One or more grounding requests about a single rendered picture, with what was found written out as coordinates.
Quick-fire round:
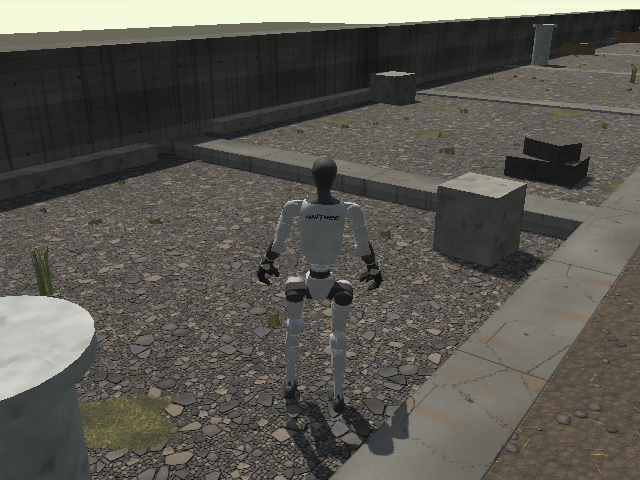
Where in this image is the left robot upper arm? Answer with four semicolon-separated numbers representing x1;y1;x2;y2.
271;200;303;254

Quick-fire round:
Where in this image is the robot right forearm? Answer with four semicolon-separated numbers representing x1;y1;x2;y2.
361;241;380;275

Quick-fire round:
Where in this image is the right robot thigh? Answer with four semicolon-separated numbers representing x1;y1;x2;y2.
329;280;353;350

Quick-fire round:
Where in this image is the right robot upper arm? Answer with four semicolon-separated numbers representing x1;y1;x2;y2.
344;202;371;256

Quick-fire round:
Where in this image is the robot right hand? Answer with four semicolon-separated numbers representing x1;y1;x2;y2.
360;270;383;290

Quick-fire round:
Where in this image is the robot left hand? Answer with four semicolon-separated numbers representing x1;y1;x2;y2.
257;258;279;285

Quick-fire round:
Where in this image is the robot left forearm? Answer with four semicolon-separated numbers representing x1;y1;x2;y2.
260;237;280;270

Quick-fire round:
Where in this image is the humanoid robot torso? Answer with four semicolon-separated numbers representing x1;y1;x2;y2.
299;195;346;300

